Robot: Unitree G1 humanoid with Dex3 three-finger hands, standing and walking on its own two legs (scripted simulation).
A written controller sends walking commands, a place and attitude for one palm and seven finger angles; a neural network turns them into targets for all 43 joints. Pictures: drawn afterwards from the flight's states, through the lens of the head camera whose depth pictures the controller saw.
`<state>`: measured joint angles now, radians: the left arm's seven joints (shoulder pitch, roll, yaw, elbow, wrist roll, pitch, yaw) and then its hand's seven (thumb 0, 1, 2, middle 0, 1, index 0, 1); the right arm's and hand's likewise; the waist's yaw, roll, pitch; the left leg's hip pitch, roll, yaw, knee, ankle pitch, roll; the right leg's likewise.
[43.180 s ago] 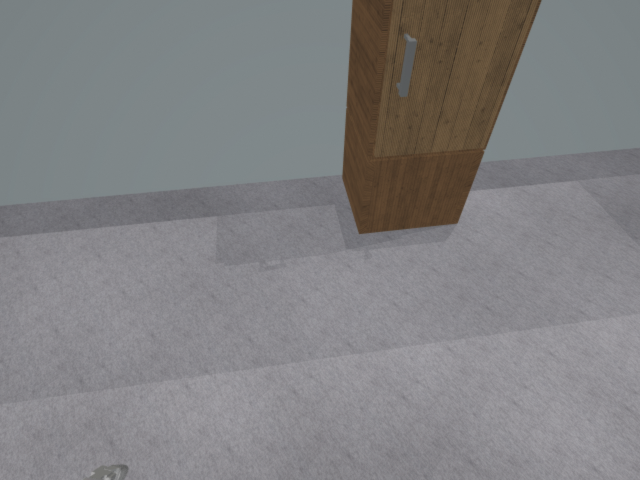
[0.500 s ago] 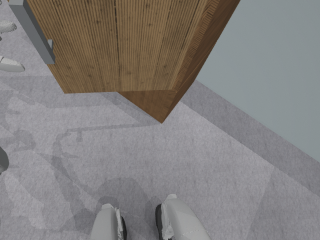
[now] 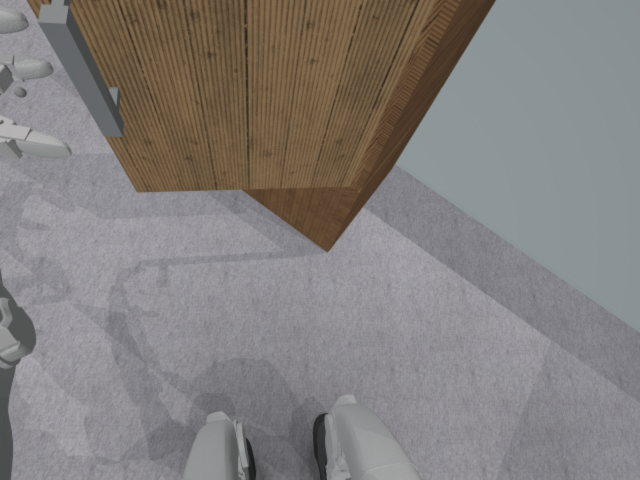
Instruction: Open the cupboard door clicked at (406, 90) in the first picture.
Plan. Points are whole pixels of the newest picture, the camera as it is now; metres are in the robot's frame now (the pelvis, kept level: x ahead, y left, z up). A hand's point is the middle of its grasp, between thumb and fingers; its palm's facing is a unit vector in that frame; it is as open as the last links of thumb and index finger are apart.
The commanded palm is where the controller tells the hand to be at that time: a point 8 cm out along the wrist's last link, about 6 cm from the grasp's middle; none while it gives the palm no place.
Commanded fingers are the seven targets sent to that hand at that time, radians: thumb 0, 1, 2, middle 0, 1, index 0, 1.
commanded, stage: move the hooked fingers beside the handle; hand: left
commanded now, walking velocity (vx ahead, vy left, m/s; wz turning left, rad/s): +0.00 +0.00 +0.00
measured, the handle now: (91, 66) +0.57 +0.20 +0.07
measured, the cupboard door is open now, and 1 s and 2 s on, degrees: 42 42 42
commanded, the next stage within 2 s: slide the fingers in behind the handle in 0.26 s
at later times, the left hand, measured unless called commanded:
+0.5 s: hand (25, 96) +0.53 +0.25 +0.08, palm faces -0.02 -1.00 -0.02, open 14.0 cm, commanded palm +0.52 +0.28 +0.07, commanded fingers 0.00 -0.50 0.30 -0.30 -1.20 -0.30 -1.20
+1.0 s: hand (70, 96) +0.53 +0.21 +0.08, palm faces +0.00 -1.00 -0.03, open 14.0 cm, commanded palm +0.50 +0.24 +0.07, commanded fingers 0.00 -0.50 0.30 -0.30 -1.20 -0.30 -1.20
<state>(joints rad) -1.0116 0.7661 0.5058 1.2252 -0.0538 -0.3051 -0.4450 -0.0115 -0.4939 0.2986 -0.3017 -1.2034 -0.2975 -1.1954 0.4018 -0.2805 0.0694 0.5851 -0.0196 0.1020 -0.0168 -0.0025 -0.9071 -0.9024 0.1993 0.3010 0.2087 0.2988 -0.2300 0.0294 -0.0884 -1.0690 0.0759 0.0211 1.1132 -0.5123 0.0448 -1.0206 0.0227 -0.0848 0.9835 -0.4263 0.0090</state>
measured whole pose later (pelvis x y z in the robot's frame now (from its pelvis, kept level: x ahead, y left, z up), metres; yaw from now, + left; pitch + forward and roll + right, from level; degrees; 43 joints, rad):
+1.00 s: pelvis +0.00 -0.01 +0.00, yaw +0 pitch +25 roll -4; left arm -0.98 0.65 0.45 1.21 -0.06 -0.35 -0.34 -0.01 -0.49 0.30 -0.30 -1.20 -0.30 -1.20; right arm 0.41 -0.27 0.06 0.60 -0.02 0.09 0.00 0.00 -0.91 -0.90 0.20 0.30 0.21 0.30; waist -0.22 0.04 -0.10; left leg -1.04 0.08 0.03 1.11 -0.51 0.03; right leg -1.01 0.02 -0.08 1.00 -0.43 0.00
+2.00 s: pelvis +0.00 -0.02 +0.00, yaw +2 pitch +24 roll -3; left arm -0.98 0.53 0.38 1.20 -0.08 -0.39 -0.25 -0.01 -0.49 0.30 -0.30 -1.20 -0.28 -1.20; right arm 0.40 -0.27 0.03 0.63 -0.02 0.06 0.01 0.00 -0.91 -0.90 0.20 0.30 0.21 0.30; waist -0.19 0.04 -0.11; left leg -1.02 0.07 0.02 1.10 -0.50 0.02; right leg -1.00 0.02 -0.08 1.02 -0.44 -0.02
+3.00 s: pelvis +0.00 -0.01 +0.00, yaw +1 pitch +25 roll -4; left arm -0.99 0.55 0.41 1.19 -0.07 -0.37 -0.25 0.01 0.77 0.83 -0.40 -1.35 -0.40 -1.34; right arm 0.41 -0.26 0.05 0.62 -0.03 0.07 0.01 0.00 -0.91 -0.90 0.20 0.30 0.21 0.30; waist -0.21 0.04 -0.10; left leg -1.05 0.07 0.03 1.11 -0.51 0.03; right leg -1.02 0.02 -0.07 1.02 -0.44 -0.01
